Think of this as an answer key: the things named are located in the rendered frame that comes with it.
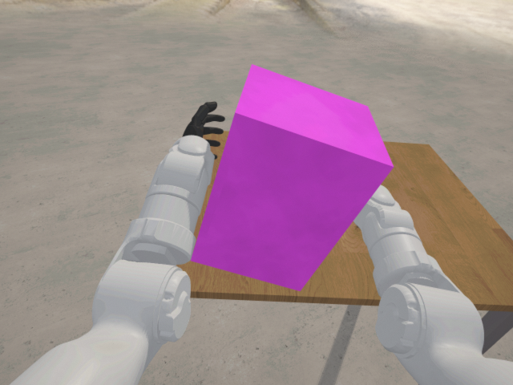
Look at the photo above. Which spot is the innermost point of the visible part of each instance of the robot left upper arm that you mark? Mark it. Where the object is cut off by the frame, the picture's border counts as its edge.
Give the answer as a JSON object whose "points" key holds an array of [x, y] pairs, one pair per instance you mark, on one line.
{"points": [[139, 307]]}

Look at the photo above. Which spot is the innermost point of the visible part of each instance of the carton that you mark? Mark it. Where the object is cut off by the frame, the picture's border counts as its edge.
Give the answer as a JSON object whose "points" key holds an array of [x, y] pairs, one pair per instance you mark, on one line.
{"points": [[298, 166]]}

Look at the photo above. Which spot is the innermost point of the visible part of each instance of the robot right forearm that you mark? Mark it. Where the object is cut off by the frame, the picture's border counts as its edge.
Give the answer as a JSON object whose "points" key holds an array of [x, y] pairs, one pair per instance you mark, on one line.
{"points": [[395, 247]]}

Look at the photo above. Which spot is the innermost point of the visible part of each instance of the table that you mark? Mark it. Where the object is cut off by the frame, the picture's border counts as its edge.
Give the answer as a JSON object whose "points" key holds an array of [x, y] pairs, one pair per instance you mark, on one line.
{"points": [[471, 248]]}

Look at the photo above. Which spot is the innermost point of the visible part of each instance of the robot left hand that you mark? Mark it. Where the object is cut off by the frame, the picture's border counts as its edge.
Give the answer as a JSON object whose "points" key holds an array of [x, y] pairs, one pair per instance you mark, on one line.
{"points": [[196, 126]]}

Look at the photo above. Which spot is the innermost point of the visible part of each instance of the robot left forearm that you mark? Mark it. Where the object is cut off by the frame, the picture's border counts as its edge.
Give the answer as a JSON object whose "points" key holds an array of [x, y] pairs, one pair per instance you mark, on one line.
{"points": [[163, 233]]}

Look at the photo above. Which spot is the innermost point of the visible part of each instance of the robot right upper arm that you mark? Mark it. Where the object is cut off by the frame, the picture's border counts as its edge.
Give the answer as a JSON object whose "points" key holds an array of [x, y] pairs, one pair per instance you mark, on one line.
{"points": [[437, 335]]}

